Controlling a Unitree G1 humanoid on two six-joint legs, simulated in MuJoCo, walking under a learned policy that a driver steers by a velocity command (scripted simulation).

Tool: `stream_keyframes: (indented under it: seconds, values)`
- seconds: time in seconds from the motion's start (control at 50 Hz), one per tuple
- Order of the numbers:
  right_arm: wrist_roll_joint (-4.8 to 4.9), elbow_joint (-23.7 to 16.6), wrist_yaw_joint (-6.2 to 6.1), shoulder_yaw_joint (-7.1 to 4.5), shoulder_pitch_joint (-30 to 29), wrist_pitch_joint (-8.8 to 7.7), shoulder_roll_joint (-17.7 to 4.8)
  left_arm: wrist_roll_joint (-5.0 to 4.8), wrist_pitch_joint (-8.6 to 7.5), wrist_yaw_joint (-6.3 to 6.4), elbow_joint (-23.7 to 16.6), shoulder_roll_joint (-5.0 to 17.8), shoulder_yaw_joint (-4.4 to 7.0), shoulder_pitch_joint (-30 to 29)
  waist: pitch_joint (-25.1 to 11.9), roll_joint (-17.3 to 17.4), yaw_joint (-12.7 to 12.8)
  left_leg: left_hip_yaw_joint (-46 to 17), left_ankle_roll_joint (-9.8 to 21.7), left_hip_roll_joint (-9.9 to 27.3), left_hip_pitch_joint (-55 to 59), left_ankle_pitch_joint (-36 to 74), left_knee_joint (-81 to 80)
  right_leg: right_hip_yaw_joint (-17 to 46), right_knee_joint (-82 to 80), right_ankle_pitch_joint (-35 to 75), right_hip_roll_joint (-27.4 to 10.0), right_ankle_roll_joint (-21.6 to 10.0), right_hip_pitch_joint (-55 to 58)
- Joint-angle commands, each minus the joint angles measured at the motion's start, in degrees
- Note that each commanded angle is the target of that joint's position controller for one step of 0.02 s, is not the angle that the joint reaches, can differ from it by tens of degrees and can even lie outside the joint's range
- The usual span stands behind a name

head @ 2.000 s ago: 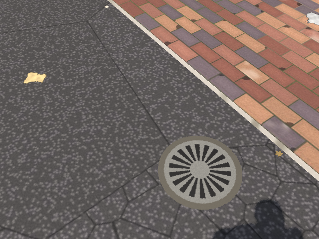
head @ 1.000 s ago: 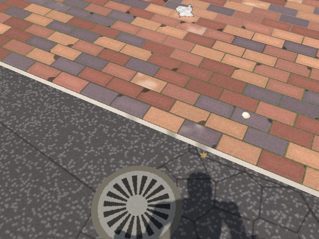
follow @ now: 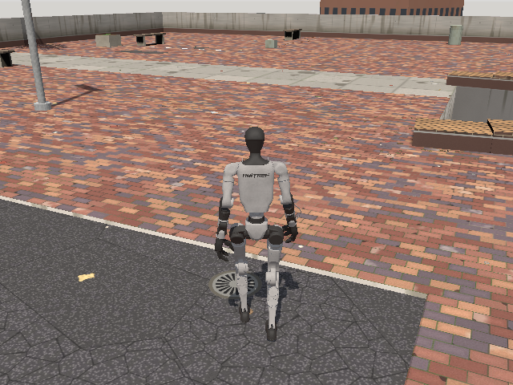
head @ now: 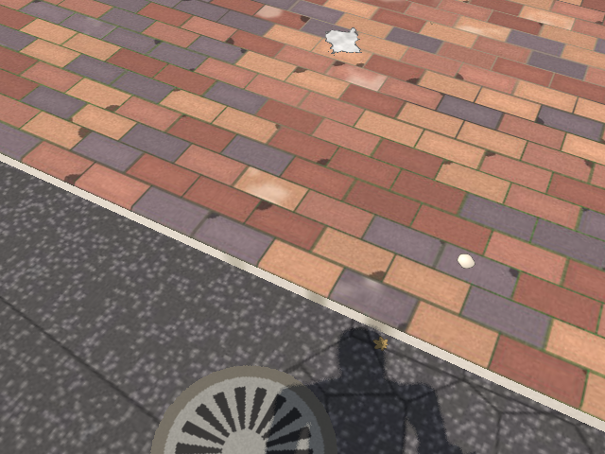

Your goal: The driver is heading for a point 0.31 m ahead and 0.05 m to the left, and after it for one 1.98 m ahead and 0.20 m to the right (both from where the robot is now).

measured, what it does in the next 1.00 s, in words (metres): walks ahead: right foot, then left foot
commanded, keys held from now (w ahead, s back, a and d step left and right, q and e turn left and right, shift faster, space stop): no key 0.50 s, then q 0.10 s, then w+q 0.16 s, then q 0.08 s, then e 0.16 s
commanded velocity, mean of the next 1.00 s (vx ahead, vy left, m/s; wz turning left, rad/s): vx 0.07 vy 0.00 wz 0.12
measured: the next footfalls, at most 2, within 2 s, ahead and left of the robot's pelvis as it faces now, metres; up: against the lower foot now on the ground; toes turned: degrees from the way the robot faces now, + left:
right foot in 0.24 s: +0.05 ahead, -0.12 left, +0.00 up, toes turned +1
left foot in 0.92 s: +0.19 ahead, +0.14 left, +0.00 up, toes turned +14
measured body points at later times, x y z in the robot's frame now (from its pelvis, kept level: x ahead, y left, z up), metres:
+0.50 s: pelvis +0.04 -0.01 +0.02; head +0.04 -0.01 +0.47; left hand +0.03 +0.21 -0.15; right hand +0.05 -0.24 -0.14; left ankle +0.07 +0.08 -0.73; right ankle +0.01 -0.12 -0.73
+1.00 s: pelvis +0.12 +0.05 +0.00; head +0.14 +0.08 +0.45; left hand +0.06 +0.29 -0.16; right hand +0.25 -0.19 -0.12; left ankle +0.15 +0.13 -0.73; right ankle +0.03 -0.10 -0.67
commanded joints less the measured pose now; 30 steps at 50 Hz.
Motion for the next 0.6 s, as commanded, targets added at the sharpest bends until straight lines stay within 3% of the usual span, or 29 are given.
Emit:
stream_keyframes:
  seconds: [0.02, 0.04, 0.06, 0.08, 0.1, 0.14, 0.18, 0.22, 0.26, 0.28, 0.32, 0.38, 0.5, 0.6]
  values:
    - [1.08, 1.9, -0.1, -1.29, 14.03, -0.16, -7.88, -0.44, 2.02, 0.65, 0.93, 5.44, 1.38, 8.31, -12.86, 9.26, -3.84, -25.82, 14.72, 23.36, 20.76, 37.96, -8.49, 1.85, 21.02, -13.39, -1.0, 0.36, -13.27]
    - [1.0, 1.37, -0.13, -0.96, 10.12, -0.02, -7.02, 0.88, 2.6, 0.45, 0.17, 5.39, 1.68, 4.12, -7.2, 7.11, -3.01, -23.91, 13.6, 21.07, 14.78, 26.14, -11.66, 2.72, 23.3, -12.71, -1.45, 0.75, -14.89]
    - [0.53, 0.91, -0.45, -0.47, 7.12, 0.28, -6.02, 1.45, 3.06, 0.1, 0.07, 4.26, 1.61, 1.9, -4.78, 5.1, -1.8, -21.54, 11.55, 18.77, 10.38, 17.33, -14.29, 3.35, 22.01, -9.58, -2.49, 1.18, -14.38]
    - [0.22, 0.79, -0.95, -0.15, 5.38, 0.52, -5.47, 1.41, 3.52, -0.13, 0.0, 3.52, 1.56, 0.78, -2.64, 5.44, -0.61, -18.5, 9.42, 16.65, 6.31, 12.67, -16.33, 3.34, 18.4, -6.78, -3.53, 1.64, -12.68]
    - [0.05, 0.99, -1.21, 0.03, 4.23, 0.72, -5.17, 1.27, 3.84, -0.17, 0.41, 2.52, 1.28, 1.34, -2.2, 6.58, 0.5, -15.85, 7.51, 14.36, 4.37, 9.57, -17.19, 2.81, 14.32, -4.93, -3.8, 2.21, -10.58]
    - [-0.24, 1.79, -1.17, 0.06, 5.64, 0.79, -5.37, 0.71, 4.26, 0.23, 1.67, 2.27, 1.15, 2.11, -3.82, 6.53, 0.12, -13.96, 6.2, 12.66, 5.64, 7.94, -16.6, 1.16, 8.13, -2.73, -2.73, 2.77, -8.34]
    - [0.3, 2.31, -1.09, -0.09, 6.11, 1.01, -6.2, 0.42, 4.58, 0.51, 2.43, 2.28, 1.09, 1.96, -4.9, 5.76, 0.12, -13.65, 5.42, 12.17, 4.91, 0.44, -16.64, 0.45, 2.3, 3.13, -2.78, 2.71, -5.59]
    - [0.95, 2.42, -0.88, -0.3, 5.26, 1.5, -6.73, 0.91, 4.52, 0.47, 2.98, 1.93, 0.76, 1.47, -3.32, 4.65, 0.63, -13.08, 2.84, 10.67, 0.2, -12.17, -17.24, 0.34, -6.0, 12.66, -3.24, 2.12, -1.04]
    - [1.12, 2.79, -0.52, -0.47, 6.82, 1.93, -6.32, 1.71, 3.85, 0.41, 1.53, 4.42, 0.72, -1.09, 0.19, 3.03, -0.99, -12.87, -0.9, 8.7, -2.73, -19.44, -18.24, 5.91, -11.59, 11.52, -7.38, 1.24, -2.64]
    - [1.24, 3.08, -0.32, -0.46, 7.75, 2.31, -4.91, 0.96, 3.54, 0.34, 2.02, 5.48, 0.91, -2.25, 3.47, -2.03, -2.32, -10.21, -1.41, 6.36, 1.45, -14.08, -17.31, 6.23, -12.01, 7.53, -7.13, 0.57, -10.35]
    - [0.55, 4.64, -0.36, -0.23, 10.33, 2.19, -3.89, 0.43, 2.56, 0.36, 2.2, 3.69, 0.49, -3.02, 2.02, -3.41, -3.13, -9.18, -1.1, 6.16, 8.95, -5.17, -13.22, 6.69, -14.57, 9.27, -7.7, 0.81, -12.69]
    - [0.34, 5.82, -0.32, -0.24, 11.7, 1.62, -4.25, 0.19, 1.81, 0.68, 2.21, 3.88, 0.5, -2.72, -0.46, -1.42, -3.31, -8.92, -0.77, 6.52, 11.3, 0.22, -11.9, 6.6, -14.97, 13.56, -7.93, 0.56, -10.07]
    - [0.49, 7.28, -0.58, 0.11, 12.05, 1.53, -3.27, 0.22, 1.76, 0.72, 2.72, 3.45, 0.46, -1.27, -0.18, 0.17, -2.85, -8.46, -1.18, 6.57, 10.81, 1.87, -11.74, 6.22, -14.93, 15.7, -8.03, 0.05, -8.41]
    - [0.66, 4.2, -0.45, -0.65, 8.47, 1.65, -4.92, 0.4, 1.91, 1.91, 0.48, 6.4, 2.14, -2.36, -1.0, 0.07, -2.15, -9.24, -0.01, 4.99, 4.76, 4.63, -6.21, 3.91, -11.46, 16.94, -8.25, -0.84, -5.96]
Keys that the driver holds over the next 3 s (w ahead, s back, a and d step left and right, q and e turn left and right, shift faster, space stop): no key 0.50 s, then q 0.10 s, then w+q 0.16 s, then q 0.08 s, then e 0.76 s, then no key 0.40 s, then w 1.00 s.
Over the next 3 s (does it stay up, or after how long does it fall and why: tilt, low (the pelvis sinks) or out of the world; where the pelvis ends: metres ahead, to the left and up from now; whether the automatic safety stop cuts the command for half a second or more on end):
stays up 0.54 -0.01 0.02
